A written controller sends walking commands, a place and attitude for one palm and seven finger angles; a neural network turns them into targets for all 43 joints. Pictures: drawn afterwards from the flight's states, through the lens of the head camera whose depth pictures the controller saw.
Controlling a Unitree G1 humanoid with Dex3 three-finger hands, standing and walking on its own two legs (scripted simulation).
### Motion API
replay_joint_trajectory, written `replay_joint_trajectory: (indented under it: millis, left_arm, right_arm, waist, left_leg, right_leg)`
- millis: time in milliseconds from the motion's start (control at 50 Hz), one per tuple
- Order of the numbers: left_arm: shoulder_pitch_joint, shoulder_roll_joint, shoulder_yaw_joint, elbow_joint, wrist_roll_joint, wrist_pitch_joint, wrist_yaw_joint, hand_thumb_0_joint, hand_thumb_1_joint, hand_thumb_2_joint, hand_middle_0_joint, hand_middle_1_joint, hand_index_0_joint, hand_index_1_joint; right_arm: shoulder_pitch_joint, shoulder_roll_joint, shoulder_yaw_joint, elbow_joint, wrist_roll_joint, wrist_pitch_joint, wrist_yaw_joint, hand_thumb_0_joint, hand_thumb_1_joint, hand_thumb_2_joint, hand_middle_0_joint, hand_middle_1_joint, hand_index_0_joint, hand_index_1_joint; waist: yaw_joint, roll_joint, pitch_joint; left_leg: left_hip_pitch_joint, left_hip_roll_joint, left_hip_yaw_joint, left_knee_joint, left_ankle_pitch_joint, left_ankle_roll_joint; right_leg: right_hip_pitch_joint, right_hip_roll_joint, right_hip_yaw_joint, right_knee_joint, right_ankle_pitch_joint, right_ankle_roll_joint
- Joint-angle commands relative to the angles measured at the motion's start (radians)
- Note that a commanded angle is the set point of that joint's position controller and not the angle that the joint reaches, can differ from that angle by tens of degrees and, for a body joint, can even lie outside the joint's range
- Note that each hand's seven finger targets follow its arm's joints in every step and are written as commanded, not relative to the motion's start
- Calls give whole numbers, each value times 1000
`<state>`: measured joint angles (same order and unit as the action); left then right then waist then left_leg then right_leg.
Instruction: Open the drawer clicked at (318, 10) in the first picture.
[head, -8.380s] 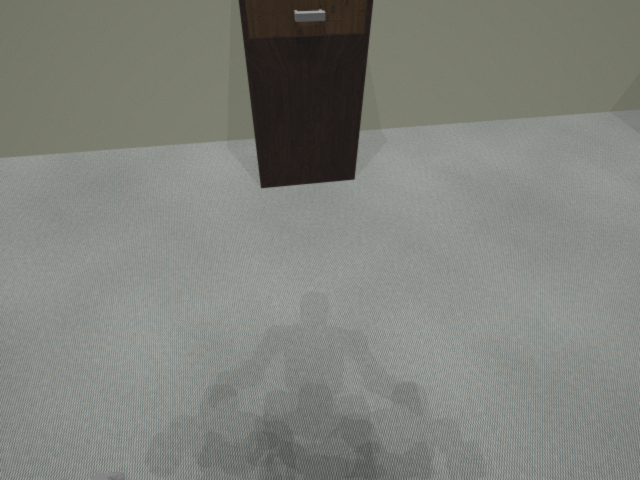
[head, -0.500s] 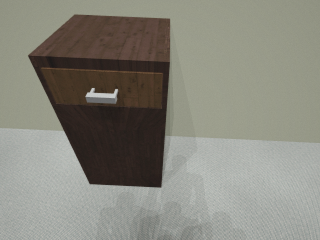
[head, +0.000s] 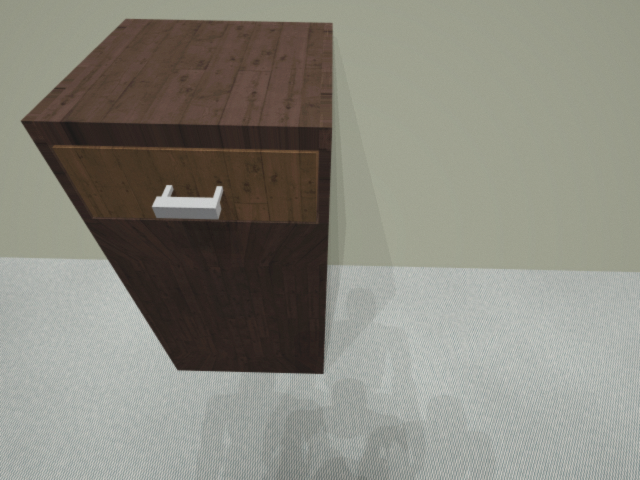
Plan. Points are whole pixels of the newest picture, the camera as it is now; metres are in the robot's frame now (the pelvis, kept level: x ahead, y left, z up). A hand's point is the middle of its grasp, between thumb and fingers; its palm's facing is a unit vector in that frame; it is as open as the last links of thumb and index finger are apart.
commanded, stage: shuffle to correct the standing spot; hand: left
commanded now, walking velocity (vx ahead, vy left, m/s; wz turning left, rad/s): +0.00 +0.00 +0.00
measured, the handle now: (190, 199) +0.54 +0.27 +0.02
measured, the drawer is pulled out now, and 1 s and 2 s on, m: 0.00 0.00 0.00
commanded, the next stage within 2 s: come to a stop and stand still in 0.20 s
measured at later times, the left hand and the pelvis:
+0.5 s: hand out of the picture +0.04 +0.22 -0.18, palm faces +0.05 -0.97 -0.26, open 7.4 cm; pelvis +0.03 +0.02 -0.01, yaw -2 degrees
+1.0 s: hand out of the picture +0.05 +0.20 -0.17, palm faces -0.01 -0.97 -0.24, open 7.4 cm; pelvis +0.03 +0.02 +0.00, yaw -1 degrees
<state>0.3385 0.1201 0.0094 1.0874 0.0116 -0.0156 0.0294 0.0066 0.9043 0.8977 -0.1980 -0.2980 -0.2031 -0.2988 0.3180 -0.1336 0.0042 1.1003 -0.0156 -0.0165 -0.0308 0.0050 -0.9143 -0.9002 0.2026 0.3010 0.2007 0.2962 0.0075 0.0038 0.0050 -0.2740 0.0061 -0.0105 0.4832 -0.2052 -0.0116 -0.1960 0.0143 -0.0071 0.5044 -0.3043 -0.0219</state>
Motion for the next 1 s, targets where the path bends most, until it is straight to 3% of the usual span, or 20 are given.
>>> replay_joint_trajectory:
  millis: [0,100,220,260,280,320,360,380,420,460,520,540,600,620,640,660,700,780,900,980]
  left_arm:
    - [73,96,14,-20,3,-16,5,0,900,900,-200,-300,-200,-300]
    - [69,122,25,-25,7,-13,8,0,900,900,-200,-300,-200,-300]
    - [57,188,58,-55,8,-2,15,0,900,900,-200,-300,-200,-300]
    - [48,203,69,-69,10,3,19,0,900,900,-200,-300,-200,-300]
    - [40,207,73,-79,12,6,21,0,900,900,-200,-300,-200,-300]
    - [16,173,62,-96,12,15,20,0,900,900,-200,-300,-200,-300]
    - [4,117,43,-104,11,19,18,0,900,900,-200,-300,-200,-300]
    - [13,102,35,-97,8,19,18,0,900,900,-200,-300,-200,-300]
    - [12,100,26,-84,5,20,13,0,900,900,-200,-300,-200,-300]
    - [44,100,21,-60,6,12,8,0,900,900,-200,-300,-200,-300]
    - [16,125,11,-40,6,-5,4,0,900,900,-200,-300,-200,-300]
    - [4,128,10,-42,5,-7,3,0,900,900,-200,-300,-200,-300]
    - [0,132,7,-38,5,-8,4,0,900,900,-200,-300,-200,-300]
    - [69,147,8,-25,20,-31,49,0,900,900,-200,-300,-200,-300]
    - [7,182,8,-79,10,-34,44,0,900,900,-200,-300,-200,-300]
    - [-37,174,3,-103,6,-37,37,0,900,900,-200,-300,-200,-300]
    - [-24,184,2,-117,1,-34,27,0,900,900,-200,-300,-200,-300]
    - [-9,168,-7,-104,-1,-20,20,0,900,900,-200,-300,-200,-300]
    - [-10,165,-9,-92,-2,-6,15,0,900,900,-200,-300,-200,-300]
    - [1,166,-10,-76,-5,-9,12,0,900,900,-200,-300,-200,-300]
  right_arm:
    - [42,-91,-12,-25,3,-20,-3,0,-900,-900,200,300,200,300]
    - [17,-98,-14,-29,4,-12,0,0,-900,-900,200,300,200,300]
    - [-15,-104,-27,-81,1,10,5,0,-900,-900,200,300,200,300]
    - [-19,-112,-32,-99,1,13,6,0,-900,-900,200,300,200,300]
    - [-15,-114,-35,-106,1,14,6,0,-900,-900,200,300,200,300]
    - [16,-124,-36,-100,0,7,6,0,-900,-900,200,300,200,300]
    - [40,-173,-42,-93,-3,0,0,0,-900,-900,200,300,200,300]
    - [24,-172,-41,-96,-1,-2,-4,0,-900,-900,200,300,200,300]
    - [-12,-161,-37,-106,-1,-7,-8,0,-900,-900,200,300,200,300]
    - [-62,-154,-31,-106,1,-10,-8,0,-900,-900,200,300,200,300]
    - [-67,-127,-27,-81,5,-9,-2,0,-900,-900,200,300,200,300]
    - [-56,-126,-25,-71,5,-8,-1,0,-900,-900,200,300,200,300]
    - [-51,-122,-18,-40,4,-10,2,0,-900,-900,200,300,200,300]
    - [-108,-169,-27,-115,11,-16,9,0,-900,-900,200,300,200,300]
    - [-45,-130,-23,-138,7,-8,17,0,-900,-900,200,300,200,300]
    - [-31,-126,-21,-133,3,-4,19,0,-900,-900,200,300,200,300]
    - [-14,-135,-14,-130,-2,-10,23,0,-900,-900,200,300,200,300]
    - [-29,-144,-8,-139,4,-7,16,0,-900,-900,200,300,200,300]
    - [-8,-147,1,-94,2,-9,14,0,-900,-900,200,300,200,300]
    - [-7,-144,3,-69,3,-9,12,0,-900,-900,200,300,200,300]
  waist:
    - [0,-6,40]
    - [11,-8,59]
    - [18,-103,66]
    - [18,-121,60]
    - [15,-119,47]
    - [-6,-47,33]
    - [-3,112,7]
    - [6,135,5]
    - [14,106,9]
    - [37,73,-18]
    - [7,-79,12]
    - [-3,-96,15]
    - [-4,-49,26]
    - [21,-134,65]
    - [-36,-93,-11]
    - [-44,-18,4]
    - [-31,132,-19]
    - [-18,-10,40]
    - [-9,7,97]
    - [-5,-33,77]
  left_leg:
    - [41,82,-60,-82,135,47]
    - [24,61,-32,-49,126,39]
    - [-61,19,32,69,58,12]
    - [-66,19,40,76,57,10]
    - [-46,21,39,58,77,11]
    - [70,67,-15,-1,261,37]
    - [140,188,-168,-82,466,133]
    - [144,216,-202,-120,490,169]
    - [105,225,-204,-150,451,193]
    - [82,185,-149,-119,390,162]
    - [80,93,-70,-88,204,71]
    - [92,86,-57,-94,184,59]
    - [116,86,-52,-116,176,54]
    - [58,101,-26,89,278,25]
    - [46,67,-24,43,1,25]
    - [43,58,-22,25,-27,25]
    - [61,74,-35,-6,105,47]
    - [26,73,-43,-23,62,58]
    - [8,79,-58,-83,32,64]
    - [37,77,-42,-78,56,58]
  right_leg:
    - [-29,-93,80,-102,158,-22]
    - [-11,-121,106,-103,185,-34]
    - [33,-252,214,-108,346,-92]
    - [43,-279,218,-71,437,-108]
    - [33,-273,206,-45,448,-105]
    - [-53,-175,105,34,343,-59]
    - [-121,-63,-16,138,0,6]
    - [-138,-55,-17,174,-126,13]
    - [-112,-71,3,176,-160,12]
    - [-26,-86,12,30,-25,12]
    - [-1,-122,67,-102,206,-3]
    - [-6,-131,73,-109,231,-8]
    - [-11,-125,65,-128,218,-7]
    - [-26,-150,119,-130,530,16]
    - [-4,-192,141,-129,341,-22]
    - [-44,-170,131,-114,185,-42]
    - [-25,-119,91,-60,161,-46]
    - [-24,-99,80,-75,105,-33]
    - [-28,-87,66,-82,49,-24]
    - [-20,-100,78,-102,84,-23]
